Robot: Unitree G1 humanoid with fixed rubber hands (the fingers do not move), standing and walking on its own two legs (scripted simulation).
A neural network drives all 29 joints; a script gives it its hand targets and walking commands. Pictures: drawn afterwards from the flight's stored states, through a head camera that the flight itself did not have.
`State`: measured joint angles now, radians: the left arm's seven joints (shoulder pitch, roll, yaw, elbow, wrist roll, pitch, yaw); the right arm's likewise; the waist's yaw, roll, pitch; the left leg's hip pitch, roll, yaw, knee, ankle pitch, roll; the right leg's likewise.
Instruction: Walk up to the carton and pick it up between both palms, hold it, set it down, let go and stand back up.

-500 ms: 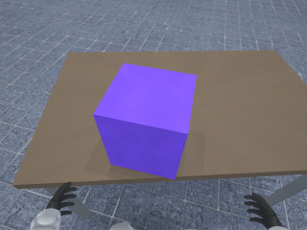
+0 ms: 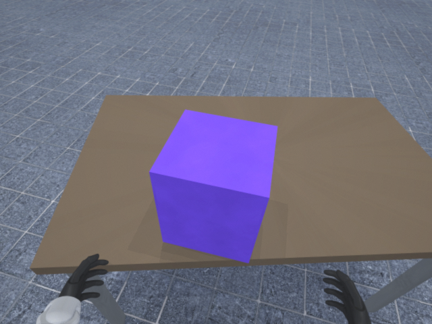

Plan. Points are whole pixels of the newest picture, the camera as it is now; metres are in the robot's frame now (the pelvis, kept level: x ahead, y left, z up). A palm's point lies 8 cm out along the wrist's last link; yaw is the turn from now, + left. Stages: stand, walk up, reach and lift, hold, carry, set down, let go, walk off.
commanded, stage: reach and lift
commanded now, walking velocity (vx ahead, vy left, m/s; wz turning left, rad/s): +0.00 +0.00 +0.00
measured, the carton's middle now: (217, 187) +0.40 +0.01 +0.01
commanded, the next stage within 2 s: none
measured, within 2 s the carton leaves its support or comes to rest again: neither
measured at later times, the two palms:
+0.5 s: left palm (72, 291) +0.18 +0.27 -0.02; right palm (338, 302) +0.16 -0.19 +0.00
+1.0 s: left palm (78, 252) +0.23 +0.26 +0.03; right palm (337, 274) +0.19 -0.18 +0.04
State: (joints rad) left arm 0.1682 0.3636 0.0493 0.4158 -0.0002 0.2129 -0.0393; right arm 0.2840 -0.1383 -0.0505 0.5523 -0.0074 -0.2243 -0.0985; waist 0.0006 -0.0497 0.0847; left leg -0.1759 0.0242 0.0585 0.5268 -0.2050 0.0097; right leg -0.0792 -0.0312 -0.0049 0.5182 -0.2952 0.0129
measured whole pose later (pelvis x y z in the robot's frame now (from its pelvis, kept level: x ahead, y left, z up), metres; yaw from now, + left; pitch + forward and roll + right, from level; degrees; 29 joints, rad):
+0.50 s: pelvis +0.01 +0.02 +0.01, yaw +0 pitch -9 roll -1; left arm 0.30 0.38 -0.01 0.28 -0.12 -0.04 -0.07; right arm 0.37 -0.01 -0.05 0.28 0.00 -0.18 -0.17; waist 0.00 -0.05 0.08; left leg -0.13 0.02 0.06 0.48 -0.19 0.03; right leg -0.01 -0.04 -0.01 0.41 -0.25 0.01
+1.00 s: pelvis +0.03 +0.01 +0.01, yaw +0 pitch -7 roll -1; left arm 0.30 0.47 -0.01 0.10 -0.22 -0.06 -0.12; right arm 0.46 0.04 0.01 -0.05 0.05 -0.05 -0.28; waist 0.00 -0.05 0.08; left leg -0.13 0.02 0.06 0.48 -0.23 0.02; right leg -0.01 -0.03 -0.01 0.41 -0.29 0.01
